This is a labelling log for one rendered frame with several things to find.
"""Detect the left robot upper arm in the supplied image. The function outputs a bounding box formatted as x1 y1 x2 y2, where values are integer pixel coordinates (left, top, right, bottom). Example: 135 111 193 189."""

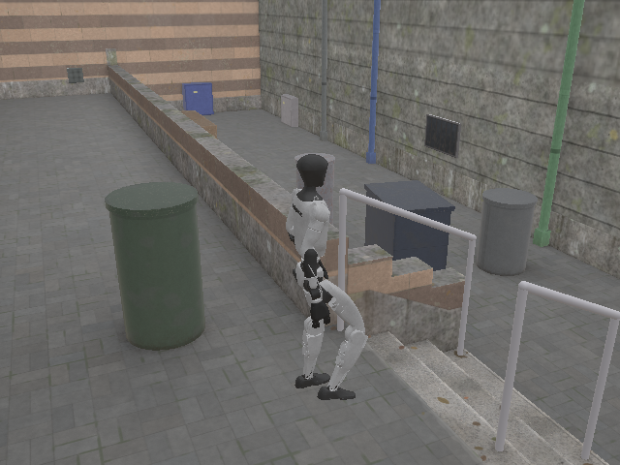
286 188 302 235

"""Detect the right robot thigh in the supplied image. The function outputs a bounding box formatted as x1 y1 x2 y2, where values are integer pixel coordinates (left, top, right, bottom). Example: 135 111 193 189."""
319 279 365 341

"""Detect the right robot hand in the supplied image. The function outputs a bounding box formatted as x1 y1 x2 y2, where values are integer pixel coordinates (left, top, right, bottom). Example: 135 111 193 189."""
310 301 330 328

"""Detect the right robot upper arm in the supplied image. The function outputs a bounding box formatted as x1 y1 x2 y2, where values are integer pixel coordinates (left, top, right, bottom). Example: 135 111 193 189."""
300 201 330 259

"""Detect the right robot forearm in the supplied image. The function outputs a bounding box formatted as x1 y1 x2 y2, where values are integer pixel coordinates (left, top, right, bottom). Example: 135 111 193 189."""
301 249 322 303

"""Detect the robot torso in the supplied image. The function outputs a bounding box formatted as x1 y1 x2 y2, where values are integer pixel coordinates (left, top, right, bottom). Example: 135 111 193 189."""
293 195 329 292

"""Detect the left robot hand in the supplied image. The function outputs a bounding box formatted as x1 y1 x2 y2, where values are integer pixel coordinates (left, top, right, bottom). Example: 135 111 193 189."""
319 260 328 279

